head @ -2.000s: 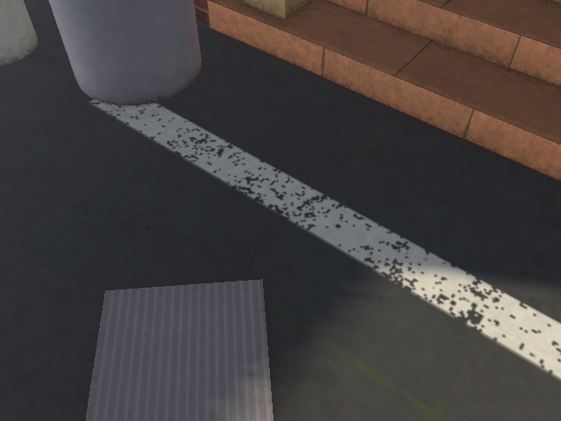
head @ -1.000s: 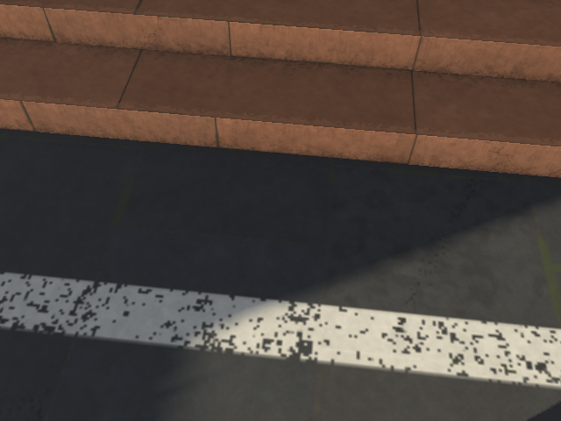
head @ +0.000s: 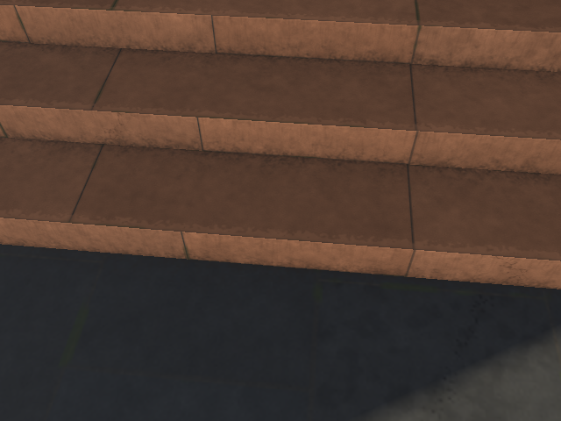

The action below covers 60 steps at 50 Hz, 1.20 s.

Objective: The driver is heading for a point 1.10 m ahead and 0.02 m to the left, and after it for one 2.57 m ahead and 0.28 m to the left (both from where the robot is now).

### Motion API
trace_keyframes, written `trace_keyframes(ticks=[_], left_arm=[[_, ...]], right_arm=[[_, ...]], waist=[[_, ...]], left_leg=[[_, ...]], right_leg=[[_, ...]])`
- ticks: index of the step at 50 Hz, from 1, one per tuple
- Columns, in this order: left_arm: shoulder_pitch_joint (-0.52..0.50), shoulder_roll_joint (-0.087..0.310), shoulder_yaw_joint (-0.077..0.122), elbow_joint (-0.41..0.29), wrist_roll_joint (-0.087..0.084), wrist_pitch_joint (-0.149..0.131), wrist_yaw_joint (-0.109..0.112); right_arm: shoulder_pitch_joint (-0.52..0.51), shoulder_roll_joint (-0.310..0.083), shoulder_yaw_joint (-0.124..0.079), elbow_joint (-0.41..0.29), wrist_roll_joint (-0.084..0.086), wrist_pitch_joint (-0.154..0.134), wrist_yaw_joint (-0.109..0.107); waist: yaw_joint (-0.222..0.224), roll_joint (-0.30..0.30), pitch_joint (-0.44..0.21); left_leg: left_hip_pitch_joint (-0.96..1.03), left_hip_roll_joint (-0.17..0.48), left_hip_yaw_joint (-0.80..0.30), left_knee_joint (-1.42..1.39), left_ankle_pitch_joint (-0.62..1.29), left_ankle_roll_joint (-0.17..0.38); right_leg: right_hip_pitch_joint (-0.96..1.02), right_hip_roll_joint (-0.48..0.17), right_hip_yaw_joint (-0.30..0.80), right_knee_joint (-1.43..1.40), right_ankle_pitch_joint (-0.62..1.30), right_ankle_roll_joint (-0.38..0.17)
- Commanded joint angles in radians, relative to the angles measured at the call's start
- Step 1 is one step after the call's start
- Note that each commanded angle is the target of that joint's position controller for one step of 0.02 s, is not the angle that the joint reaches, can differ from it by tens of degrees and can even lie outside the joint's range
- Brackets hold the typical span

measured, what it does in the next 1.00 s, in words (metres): walks ahead: right foot, then left foot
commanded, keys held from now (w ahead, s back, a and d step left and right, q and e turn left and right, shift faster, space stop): w+q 0.16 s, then w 0.68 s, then w+e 0.16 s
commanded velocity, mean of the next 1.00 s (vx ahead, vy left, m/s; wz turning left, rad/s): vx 0.50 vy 0.00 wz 0.18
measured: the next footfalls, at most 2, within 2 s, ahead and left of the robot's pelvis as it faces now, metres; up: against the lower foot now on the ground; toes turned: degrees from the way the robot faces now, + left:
right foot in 0.28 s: +0.35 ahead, -0.13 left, +0.00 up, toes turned +11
left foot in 0.76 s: +0.52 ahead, +0.14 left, +0.00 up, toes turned +15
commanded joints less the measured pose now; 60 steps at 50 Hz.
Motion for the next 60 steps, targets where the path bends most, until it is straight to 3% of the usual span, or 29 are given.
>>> trace_keyframes(ticks=[1,5,9,10,11,13,14,15,16,17,18,20,23,29,33,35,37,38,39,40,41,42,44,47,52,53,55,57,60], left_arm=[[0.036,0.089,0.029,-0.082,0.018,0.009,0.009],[-0.15,0.043,0.008,-0.132,0.017,0.003,0.005],[-0.226,0.093,0.023,-0.16,-0.01,-0.007,-0.014],[-0.165,0.071,0.005,-0.136,0.055,0.029,-0.028],[-0.139,0.086,0.011,-0.133,0.06,0.036,-0.029],[0.015,0.126,0.027,-0.095,0.067,0.022,-0.018],[0.166,0.197,0.04,-0.09,0.08,0.012,-0.005],[0.195,0.325,0.078,-0.055,0.074,0.029,-0.003],[0.164,0.232,0.068,-0.063,0.044,0.04,-0.012],[0.108,0.157,0.049,-0.066,0.034,0.039,-0.016],[0.077,0.119,0.037,-0.052,0.035,0.039,-0.021],[0.076,0.094,0.029,-0.017,0.027,0.032,-0.021],[0.119,0.101,0.034,0.027,0.013,0.013,-0.029],[0.175,0.111,0.043,0.093,0.01,0.022,-0.032],[0.208,0.145,0.053,0.132,0.011,0.028,-0.033],[0.194,0.155,0.055,0.144,0.01,0.034,-0.03],[0.195,0.131,0.044,0.158,0.008,0.039,-0.027],[0.168,0.092,0.028,0.131,0.007,0.036,-0.023],[0.252,0.0,0.006,0.099,-0.013,0.035,-0.02],[0.211,0.114,0.032,0.122,0.021,0.049,-0.011],[0.156,0.116,0.037,0.118,0.023,0.051,-0.019],[0.125,0.088,0.029,0.119,0.02,0.052,-0.027],[0.139,0.06,0.024,0.146,0.022,0.072,-0.033],[0.116,0.04,0.024,0.157,0.026,0.088,-0.042],[-0.078,0.02,0.015,0.104,0.033,0.089,-0.059],[-0.072,-0.002,0.007,0.11,0.033,0.094,-0.056],[-0.137,-0.001,0.001,0.091,0.036,0.098,-0.056],[-0.19,-0.007,-0.002,0.066,0.044,0.1,-0.047],[-0.265,-0.021,-0.002,0.029,0.041,0.103,-0.031]], right_arm=[[-0.048,-0.131,-0.03,-0.089,0.005,-0.021,-0.015],[0.029,-0.159,-0.04,-0.075,0.018,-0.005,-0.032],[0.099,-0.157,-0.038,-0.063,0.025,0.01,-0.039],[0.122,-0.182,-0.046,-0.053,-0.054,0.012,-0.025],[0.128,-0.167,-0.049,-0.057,-0.059,0.01,-0.021],[0.142,-0.144,-0.041,-0.05,-0.045,0.001,-0.015],[0.148,-0.088,-0.023,-0.079,-0.036,-0.006,-0.011],[0.312,-0.036,-0.014,-0.095,-0.005,-0.004,-0.011],[0.255,-0.122,-0.02,-0.058,-0.04,0.013,-0.021],[0.136,-0.128,-0.023,-0.072,-0.044,0.014,-0.011],[0.079,-0.114,-0.017,-0.085,-0.045,0.012,-0.002],[0.068,-0.096,-0.011,-0.085,-0.061,0.026,0.01],[0.077,-0.078,-0.003,-0.074,-0.064,0.038,0.013],[-0.136,-0.032,0.03,-0.13,-0.055,0.028,0.023],[-0.193,-0.043,0.031,-0.146,-0.045,0.02,0.015],[-0.168,-0.053,0.026,-0.141,-0.05,0.014,0.007],[0.013,-0.083,0.007,-0.074,-0.066,-0.003,-0.009],[0.183,-0.147,-0.011,-0.047,-0.085,-0.015,-0.023],[0.249,-0.277,-0.042,-0.036,-0.085,-0.011,-0.029],[0.206,-0.22,-0.036,-0.032,-0.044,0.002,-0.028],[0.119,-0.157,-0.017,-0.043,-0.035,0.003,-0.023],[0.07,-0.107,-0.003,-0.044,-0.037,-0.002,-0.016],[0.038,-0.062,0.011,-0.032,-0.04,-0.016,-0.018],[0.078,-0.07,0.009,0.005,-0.035,-0.04,-0.023],[0.117,-0.062,0.012,0.048,-0.035,-0.043,-0.029],[0.14,-0.056,0.013,0.061,-0.039,-0.041,-0.033],[0.167,-0.048,0.016,0.079,-0.039,-0.038,-0.041],[0.236,-0.054,0.016,0.109,-0.047,-0.031,-0.051],[0.322,-0.058,0.015,0.162,-0.066,-0.017,-0.061]], waist=[[0.05,0.047,-0.017],[-0.028,0.076,-0.021],[-0.056,0.111,-0.052],[-0.046,0.155,-0.07],[-0.041,0.149,-0.069],[0.044,0.077,-0.121],[0.108,-0.054,-0.257],[0.03,-0.362,-0.362],[0.05,-0.151,-0.274],[0.061,-0.041,-0.156],[0.051,-0.013,-0.105],[0.02,-0.085,-0.058],[0.005,-0.09,-0.066],[0.051,-0.09,0.006],[0.061,-0.09,0.017],[0.038,-0.074,0.017],[-0.041,-0.003,-0.074],[-0.122,0.091,-0.191],[-0.094,0.358,-0.259],[-0.084,0.213,-0.201],[-0.045,0.141,-0.089],[-0.023,0.102,-0.04],[0.014,0.122,-0.017],[0.025,0.107,-0.022],[-0.002,0.091,0.027],[-0.003,0.129,0.005],[-0.02,0.1,0.033],[-0.039,0.09,0.036],[-0.06,0.081,0.065]], left_leg=[[-0.04,0.258,-0.252,-0.194,0.286,0.207],[-0.103,0.172,-0.177,-0.136,0.235,0.125],[0.05,0.237,-0.304,-0.048,0.099,0.092],[0.098,0.229,-0.291,-0.013,0.214,0.062],[0.109,0.241,-0.312,0.031,0.251,0.039],[0.093,0.186,-0.279,0.25,0.314,0.001],[0.007,0.134,-0.198,0.523,0.107,-0.024],[-0.284,-0.009,-0.06,0.804,-0.393,-0.062],[-0.411,0.064,-0.1,0.89,-0.374,-0.045],[-0.411,0.091,-0.112,0.884,-0.274,-0.046],[-0.386,0.117,-0.11,0.832,-0.215,-0.05],[-0.331,0.152,-0.084,0.746,-0.197,-0.065],[-0.316,0.156,-0.048,0.692,-0.166,-0.079],[-0.318,0.204,0.033,0.382,-0.003,-0.102],[-0.204,0.18,0.072,0.245,0.003,-0.083],[-0.132,0.162,0.085,0.193,-0.019,-0.059],[0.126,0.13,0.085,0.095,-0.021,-0.022],[0.337,0.307,-0.108,0.053,-0.115,0.026],[0.537,0.568,-0.543,-0.08,-0.181,0.135],[0.458,0.549,-0.618,-0.133,-0.245,0.144],[0.355,0.496,-0.477,-0.132,-0.229,0.123],[0.265,0.448,-0.371,-0.155,-0.098,0.101],[0.18,0.381,-0.203,-0.193,0.08,0.052],[0.181,0.365,-0.076,-0.201,0.306,0.039],[0.191,0.349,0.065,-0.227,0.377,0.023],[0.212,0.353,0.084,-0.214,0.365,0.033],[0.229,0.365,0.106,-0.201,0.396,0.042],[0.363,0.43,0.078,-0.156,0.532,0.067],[0.584,0.462,0.081,-0.1,0.637,0.075]], right_leg=[[-0.057,-0.032,-0.019,-0.142,0.083,0.041],[0.058,0.045,-0.059,-0.509,0.38,0.055],[0.084,0.073,-0.013,-0.676,0.402,0.044],[0.117,0.076,-0.07,-0.65,0.341,0.026],[0.161,0.076,-0.061,-0.663,0.29,0.006],[0.374,0.065,-0.045,-0.733,0.194,-0.041],[0.566,-0.148,0.18,-0.746,0.084,-0.091],[0.79,-0.355,0.652,-0.862,0.013,-0.243],[0.73,-0.334,0.714,-0.894,-0.159,-0.244],[0.618,-0.272,0.548,-0.907,-0.134,-0.218],[0.534,-0.224,0.423,-0.924,-0.012,-0.195],[0.45,-0.15,0.26,-0.948,0.19,-0.169],[0.451,-0.131,0.175,-0.972,0.357,-0.194],[0.434,-0.102,0.056,-1.049,0.321,-0.2],[0.436,-0.122,0.039,-1.008,0.362,-0.174],[0.449,-0.139,0.042,-0.954,0.43,-0.16],[0.421,-0.067,-0.031,-0.703,0.616,-0.124],[0.288,-0.013,-0.082,-0.446,0.44,-0.094],[-0.025,0.149,-0.158,-0.137,-0.121,-0.056],[-0.108,0.105,-0.057,-0.035,-0.169,-0.072],[-0.119,0.052,-0.04,-0.033,-0.081,-0.085],[-0.087,0.024,-0.045,-0.073,-0.019,-0.082],[-0.007,0.006,-0.049,-0.121,0.028,-0.066],[-0.016,0.031,-0.043,-0.111,0.089,-0.054],[-0.103,0.025,-0.068,-0.26,0.242,-0.028],[-0.088,0.026,-0.099,-0.246,0.238,-0.03],[-0.102,0.023,-0.119,-0.297,0.253,-0.038],[-0.218,0.022,-0.139,-0.206,0.161,-0.068],[-0.458,0.018,-0.14,-0.042,-0.001,-0.109]])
